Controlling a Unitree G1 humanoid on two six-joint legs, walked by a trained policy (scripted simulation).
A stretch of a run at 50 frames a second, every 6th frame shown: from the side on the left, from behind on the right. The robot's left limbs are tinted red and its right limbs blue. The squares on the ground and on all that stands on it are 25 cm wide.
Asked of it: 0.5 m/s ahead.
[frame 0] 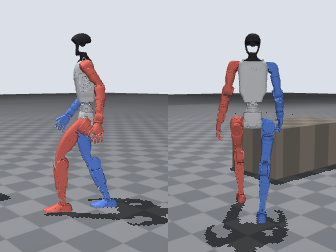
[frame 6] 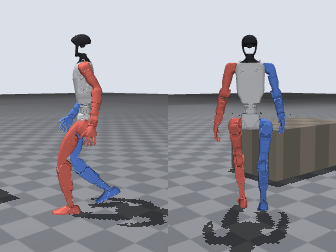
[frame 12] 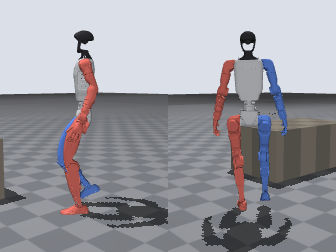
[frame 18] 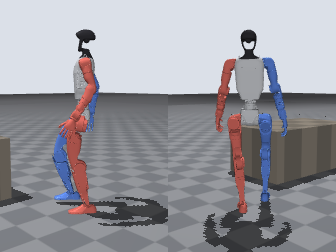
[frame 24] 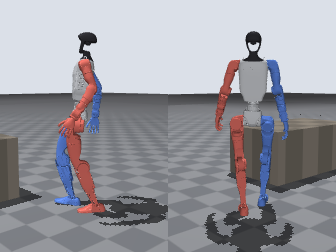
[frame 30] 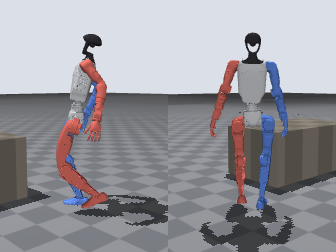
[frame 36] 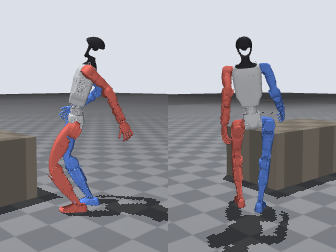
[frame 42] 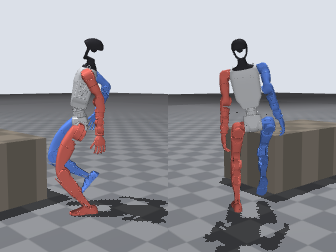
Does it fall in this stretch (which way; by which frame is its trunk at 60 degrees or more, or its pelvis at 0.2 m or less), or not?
no
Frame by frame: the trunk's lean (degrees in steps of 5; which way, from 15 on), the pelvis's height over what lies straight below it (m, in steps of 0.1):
0: 5, 0.8
6: 5, 0.8
12: 0, 0.8
18: 5, 0.8
24: 5, 0.8
30: 15 backward, 0.8
36: 20 backward, 0.7
42: 20 backward and to its left, 0.7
